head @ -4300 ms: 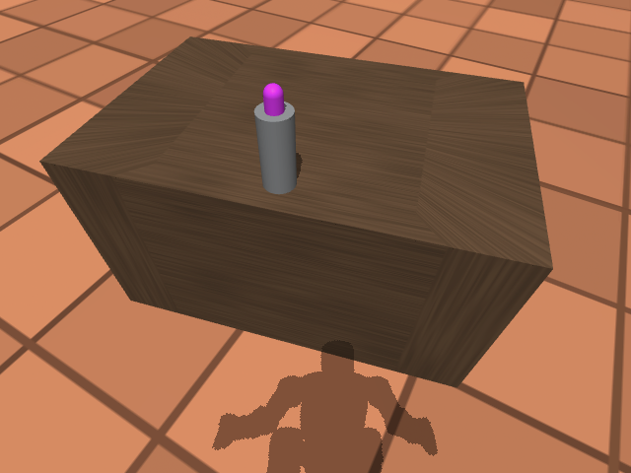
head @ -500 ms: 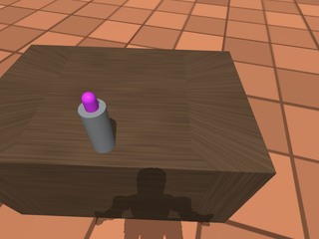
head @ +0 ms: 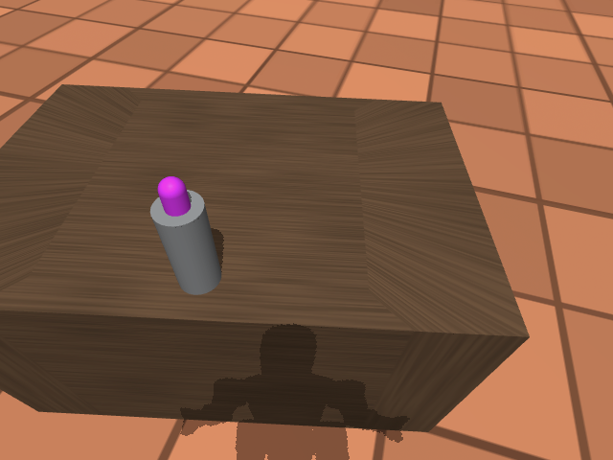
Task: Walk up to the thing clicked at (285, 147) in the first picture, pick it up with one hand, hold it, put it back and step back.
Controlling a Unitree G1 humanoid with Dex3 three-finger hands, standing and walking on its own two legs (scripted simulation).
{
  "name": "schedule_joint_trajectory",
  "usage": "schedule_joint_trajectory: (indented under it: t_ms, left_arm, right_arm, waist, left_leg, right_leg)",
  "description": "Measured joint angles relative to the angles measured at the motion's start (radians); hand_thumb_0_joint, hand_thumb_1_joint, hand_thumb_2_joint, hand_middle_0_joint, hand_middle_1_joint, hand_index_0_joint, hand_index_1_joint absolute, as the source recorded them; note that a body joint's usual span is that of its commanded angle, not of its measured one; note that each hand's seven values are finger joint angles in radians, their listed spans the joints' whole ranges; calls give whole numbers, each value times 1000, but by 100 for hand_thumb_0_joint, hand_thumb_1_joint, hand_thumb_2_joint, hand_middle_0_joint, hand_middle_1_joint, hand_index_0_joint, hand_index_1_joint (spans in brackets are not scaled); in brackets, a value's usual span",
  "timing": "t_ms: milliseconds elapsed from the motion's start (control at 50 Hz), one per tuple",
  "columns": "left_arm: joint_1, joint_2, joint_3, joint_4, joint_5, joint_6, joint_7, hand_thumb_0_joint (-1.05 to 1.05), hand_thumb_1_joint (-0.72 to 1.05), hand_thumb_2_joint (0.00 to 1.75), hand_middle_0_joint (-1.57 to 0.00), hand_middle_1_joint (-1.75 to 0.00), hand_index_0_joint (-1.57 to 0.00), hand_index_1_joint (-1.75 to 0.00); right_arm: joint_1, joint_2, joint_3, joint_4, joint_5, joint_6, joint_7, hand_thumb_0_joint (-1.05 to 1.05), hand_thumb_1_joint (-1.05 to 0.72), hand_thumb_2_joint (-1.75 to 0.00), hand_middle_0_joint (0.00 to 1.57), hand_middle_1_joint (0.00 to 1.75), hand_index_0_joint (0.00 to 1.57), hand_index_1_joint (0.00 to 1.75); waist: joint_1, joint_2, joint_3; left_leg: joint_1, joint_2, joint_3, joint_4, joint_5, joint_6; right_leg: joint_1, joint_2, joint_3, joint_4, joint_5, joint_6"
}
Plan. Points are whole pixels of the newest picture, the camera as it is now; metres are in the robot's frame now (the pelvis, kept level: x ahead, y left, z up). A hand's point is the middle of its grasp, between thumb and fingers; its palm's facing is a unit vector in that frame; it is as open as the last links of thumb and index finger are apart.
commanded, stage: stand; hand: left
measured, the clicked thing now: (186, 235) +0.47 +0.21 -0.01
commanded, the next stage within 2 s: none
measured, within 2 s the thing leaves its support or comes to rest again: neither
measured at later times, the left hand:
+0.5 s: hand out of the picture +0.06 +0.25 -0.15, palm faces -0.02 -0.94 -0.35, open 7.4 cm
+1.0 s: hand out of the picture +0.08 +0.25 -0.15, palm faces -0.05 -0.94 -0.35, open 7.4 cm
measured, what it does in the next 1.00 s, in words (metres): stands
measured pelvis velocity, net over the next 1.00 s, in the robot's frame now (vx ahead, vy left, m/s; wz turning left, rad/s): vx -0.01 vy -0.01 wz -0.03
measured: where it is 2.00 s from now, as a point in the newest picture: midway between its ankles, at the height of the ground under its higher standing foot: outside the picture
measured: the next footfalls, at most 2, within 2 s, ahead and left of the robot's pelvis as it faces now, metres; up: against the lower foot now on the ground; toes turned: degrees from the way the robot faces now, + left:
none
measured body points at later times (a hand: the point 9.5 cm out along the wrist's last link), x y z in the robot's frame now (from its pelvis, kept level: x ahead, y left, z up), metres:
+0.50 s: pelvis -0.01 +0.00 +0.00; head +0.00 -0.01 +0.45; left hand +0.07 +0.30 -0.13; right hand +0.06 -0.31 -0.13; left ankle -0.01 +0.15 -0.75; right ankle +0.00 -0.13 -0.75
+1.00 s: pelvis -0.01 -0.01 +0.00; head +0.01 -0.01 +0.45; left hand +0.08 +0.30 -0.13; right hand +0.06 -0.31 -0.14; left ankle -0.01 +0.15 -0.75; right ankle +0.00 -0.13 -0.75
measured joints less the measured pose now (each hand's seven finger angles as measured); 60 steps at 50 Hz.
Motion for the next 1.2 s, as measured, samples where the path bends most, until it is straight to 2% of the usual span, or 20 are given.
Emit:
schedule_joint_trajectory:
  t_ms: [400, 700, 1200]
  left_arm:
    - [21, 12, -34, 11, -4, -13, 4, 0, 90, 90, -21, -30, -21, -30]
    - [45, 14, -36, 11, -5, -11, 0, 0, 90, 90, -21, -30, -21, -30]
    - [28, 15, -41, 2, -7, -15, 4, 0, 90, 90, -21, -30, -21, -30]
  right_arm:
    - [-12, -5, 7, 0, 3, 9, 10, 0, -91, -90, 21, 30, 21, 30]
    - [23, -11, 3, 13, 0, 8, 12, 0, -91, -90, 21, 30, 20, 30]
    - [5, -7, 8, 3, 3, 7, 9, 0, -91, -90, 21, 30, 21, 30]
  waist:
    - [2, 13, 5]
    - [0, 6, 8]
    - [-3, 8, 5]
  left_leg:
    - [15, 8, 15, -52, 41, -6]
    - [3, 11, 24, -50, 38, -7]
    - [14, 17, 28, -56, 27, -10]
  right_leg:
    - [1, 8, 14, -36, 38, -4]
    - [-18, 11, 23, -27, 36, -6]
    - [-11, 16, 26, -29, 25, -9]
